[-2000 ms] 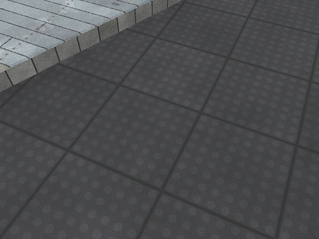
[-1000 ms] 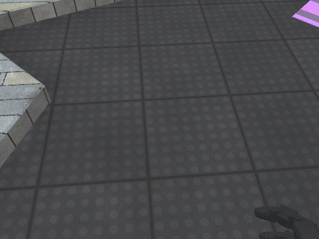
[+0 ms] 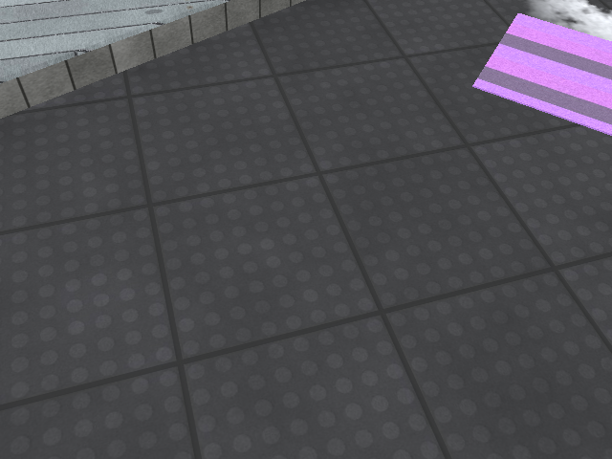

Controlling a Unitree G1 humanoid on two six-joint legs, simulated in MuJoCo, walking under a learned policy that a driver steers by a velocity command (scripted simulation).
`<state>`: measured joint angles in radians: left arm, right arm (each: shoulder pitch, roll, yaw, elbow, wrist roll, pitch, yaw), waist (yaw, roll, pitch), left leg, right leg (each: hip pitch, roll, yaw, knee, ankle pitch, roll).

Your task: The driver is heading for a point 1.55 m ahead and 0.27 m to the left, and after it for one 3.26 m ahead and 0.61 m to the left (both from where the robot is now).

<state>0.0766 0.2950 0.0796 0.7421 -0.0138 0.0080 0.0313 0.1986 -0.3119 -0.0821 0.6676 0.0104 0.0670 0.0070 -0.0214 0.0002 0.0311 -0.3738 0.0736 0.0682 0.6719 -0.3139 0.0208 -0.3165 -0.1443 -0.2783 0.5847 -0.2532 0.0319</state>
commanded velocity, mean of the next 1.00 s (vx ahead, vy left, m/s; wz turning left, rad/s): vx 0.01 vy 0.00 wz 0.55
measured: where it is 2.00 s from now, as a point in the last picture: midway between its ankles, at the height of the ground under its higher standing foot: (313, 367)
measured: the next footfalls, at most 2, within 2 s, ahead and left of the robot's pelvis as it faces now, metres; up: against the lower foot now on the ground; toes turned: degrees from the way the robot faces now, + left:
right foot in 0.48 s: +0.17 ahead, -0.08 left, +0.00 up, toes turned +34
left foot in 0.84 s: +0.00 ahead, +0.13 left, +0.00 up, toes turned +29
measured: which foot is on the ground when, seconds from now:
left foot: down 0.00-0.48, up 0.50-0.82, down 0.84-1.00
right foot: down 0.00-0.00, up 0.02-0.46, down 0.48-0.98, up 1.00-1.00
